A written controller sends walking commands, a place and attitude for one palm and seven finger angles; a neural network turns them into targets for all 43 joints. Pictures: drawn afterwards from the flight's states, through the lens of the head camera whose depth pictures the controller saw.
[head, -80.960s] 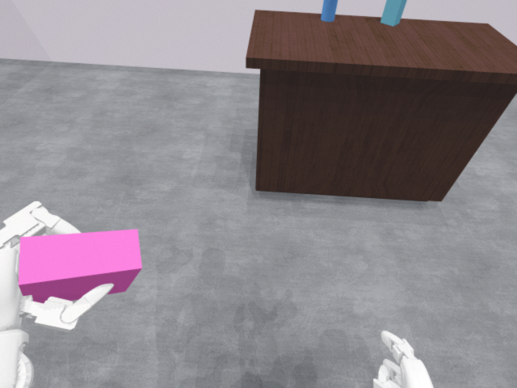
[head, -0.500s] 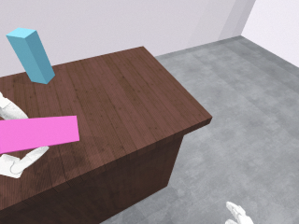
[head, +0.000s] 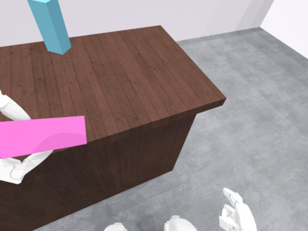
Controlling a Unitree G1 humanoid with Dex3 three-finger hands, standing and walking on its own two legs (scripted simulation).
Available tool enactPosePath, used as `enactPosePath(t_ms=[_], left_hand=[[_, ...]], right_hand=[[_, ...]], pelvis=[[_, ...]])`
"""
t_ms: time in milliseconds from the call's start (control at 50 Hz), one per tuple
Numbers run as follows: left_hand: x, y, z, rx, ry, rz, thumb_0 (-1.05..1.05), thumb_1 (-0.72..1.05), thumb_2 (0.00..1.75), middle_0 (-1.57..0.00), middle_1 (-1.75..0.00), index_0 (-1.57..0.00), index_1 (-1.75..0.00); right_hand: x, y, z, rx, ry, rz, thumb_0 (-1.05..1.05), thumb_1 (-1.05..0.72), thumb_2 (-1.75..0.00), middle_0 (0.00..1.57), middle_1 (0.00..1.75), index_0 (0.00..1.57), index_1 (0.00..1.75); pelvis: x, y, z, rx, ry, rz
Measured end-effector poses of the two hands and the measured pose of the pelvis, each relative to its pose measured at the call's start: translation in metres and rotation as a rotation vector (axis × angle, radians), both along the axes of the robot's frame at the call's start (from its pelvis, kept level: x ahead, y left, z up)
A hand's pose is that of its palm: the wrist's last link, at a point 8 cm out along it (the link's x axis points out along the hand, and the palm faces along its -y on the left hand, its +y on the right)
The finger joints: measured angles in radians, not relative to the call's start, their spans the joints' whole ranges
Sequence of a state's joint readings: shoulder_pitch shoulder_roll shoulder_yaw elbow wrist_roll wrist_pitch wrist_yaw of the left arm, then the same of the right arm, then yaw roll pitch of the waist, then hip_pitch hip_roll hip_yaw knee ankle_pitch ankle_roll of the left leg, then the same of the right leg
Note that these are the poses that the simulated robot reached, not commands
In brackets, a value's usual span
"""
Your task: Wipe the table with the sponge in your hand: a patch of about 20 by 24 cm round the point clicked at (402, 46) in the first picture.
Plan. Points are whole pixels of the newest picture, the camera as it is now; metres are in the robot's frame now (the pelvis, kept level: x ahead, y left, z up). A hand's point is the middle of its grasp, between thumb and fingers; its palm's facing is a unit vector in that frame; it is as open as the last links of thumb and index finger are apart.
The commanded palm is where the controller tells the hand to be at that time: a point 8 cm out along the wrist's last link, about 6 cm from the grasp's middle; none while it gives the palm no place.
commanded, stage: step back with the hand held close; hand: left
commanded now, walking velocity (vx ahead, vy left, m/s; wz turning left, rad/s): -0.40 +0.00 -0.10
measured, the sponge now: (50, 132) +0.25 +0.21 +0.19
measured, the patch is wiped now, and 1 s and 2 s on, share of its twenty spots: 1.00 1.00 1.00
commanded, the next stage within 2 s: stop stepping back and stand still in 0.24 s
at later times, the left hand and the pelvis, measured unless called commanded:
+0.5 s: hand out of the picture +0.06 +0.21 +0.24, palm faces +0.36 -0.84 -0.42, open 9.0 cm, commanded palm +0.01 +0.26 +0.27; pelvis -0.16 -0.01 +0.00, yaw -2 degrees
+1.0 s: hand out of the picture -0.06 +0.19 +0.26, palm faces +0.37 -0.86 -0.35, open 9.0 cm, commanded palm -0.10 +0.24 +0.27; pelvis -0.29 -0.02 +0.01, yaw -6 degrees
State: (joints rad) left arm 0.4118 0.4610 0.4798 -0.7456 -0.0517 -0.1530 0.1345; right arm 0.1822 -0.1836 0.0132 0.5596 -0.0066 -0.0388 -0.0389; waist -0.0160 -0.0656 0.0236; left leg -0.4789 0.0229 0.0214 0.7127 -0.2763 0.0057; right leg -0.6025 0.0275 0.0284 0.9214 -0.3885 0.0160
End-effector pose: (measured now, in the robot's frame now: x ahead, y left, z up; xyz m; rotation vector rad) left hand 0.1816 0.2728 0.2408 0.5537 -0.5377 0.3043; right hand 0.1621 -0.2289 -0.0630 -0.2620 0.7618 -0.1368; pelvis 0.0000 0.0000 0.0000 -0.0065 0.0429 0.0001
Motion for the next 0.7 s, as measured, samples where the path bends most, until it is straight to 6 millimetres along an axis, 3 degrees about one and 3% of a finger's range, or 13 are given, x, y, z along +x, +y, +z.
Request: enactPosePath(t_ms=[160, 240, 340, 440, 540, 620, 700], left_hand=[[-0.036, -0.018, 0.041, 0.030, -0.142, 0.026, -0.01, -0.47, 1.08, -0.86, -1.46, -0.88, -1.45], [-0.042, -0.036, 0.035, -0.021, -0.107, -0.031, -0.01, -0.47, 1.08, -0.85, -1.46, -0.88, -1.45], [-0.072, -0.050, 0.012, -0.012, 0.049, -0.127, -0.01, -0.47, 1.08, -0.85, -1.46, -0.88, -1.46], [-0.124, -0.039, 0.002, 0.020, 0.045, -0.138, -0.01, -0.47, 1.08, -0.85, -1.46, -0.88, -1.45], [-0.177, -0.015, 0.017, -0.001, -0.070, -0.020, -0.01, -0.47, 1.08, -0.86, -1.45, -0.88, -1.45], [-0.206, -0.003, 0.036, -0.039, -0.149, 0.066, -0.01, -0.47, 1.08, -0.86, -1.46, -0.88, -1.45], [-0.221, -0.004, 0.030, -0.075, -0.147, 0.107, -0.01, -0.47, 1.08, -0.85, -1.46, -0.88, -1.46]], right_hand=[[-0.050, 0.001, -0.009, 0.095, 0.000, 0.008, 0.02, -0.90, -0.90, 0.20, 0.30, 0.20, 0.30], [-0.077, -0.012, -0.015, 0.125, -0.025, -0.032, 0.02, -0.90, -0.90, 0.20, 0.30, 0.20, 0.30], [-0.120, -0.033, 0.005, 0.095, -0.040, -0.136, 0.02, -0.90, -0.90, 0.20, 0.30, 0.20, 0.30], [-0.159, -0.048, 0.013, -0.018, -0.058, -0.135, 0.02, -0.90, -0.90, 0.20, 0.30, 0.20, 0.30], [-0.203, -0.044, 0.014, -0.039, -0.041, -0.131, 0.02, -0.90, -0.90, 0.20, 0.30, 0.19, 0.30], [-0.234, -0.034, 0.006, 0.036, -0.037, -0.108, 0.02, -0.90, -0.90, 0.20, 0.30, 0.20, 0.30], [-0.252, -0.028, -0.014, 0.083, -0.031, -0.057, 0.02, -0.90, -0.90, 0.20, 0.30, 0.20, 0.30]], pelvis=[[-0.036, -0.016, 0.009, -0.023, -0.007, -0.053], [-0.066, -0.021, 0.009, -0.064, -0.033, -0.044], [-0.099, -0.023, 0.016, 0.003, -0.006, -0.066], [-0.139, -0.016, 0.004, -0.002, 0.021, -0.032], [-0.173, -0.013, 0.005, 0.026, -0.032, -0.041], [-0.187, -0.016, 0.012, 0.001, -0.052, -0.024], [-0.205, -0.024, 0.002, -0.004, -0.068, -0.012]])
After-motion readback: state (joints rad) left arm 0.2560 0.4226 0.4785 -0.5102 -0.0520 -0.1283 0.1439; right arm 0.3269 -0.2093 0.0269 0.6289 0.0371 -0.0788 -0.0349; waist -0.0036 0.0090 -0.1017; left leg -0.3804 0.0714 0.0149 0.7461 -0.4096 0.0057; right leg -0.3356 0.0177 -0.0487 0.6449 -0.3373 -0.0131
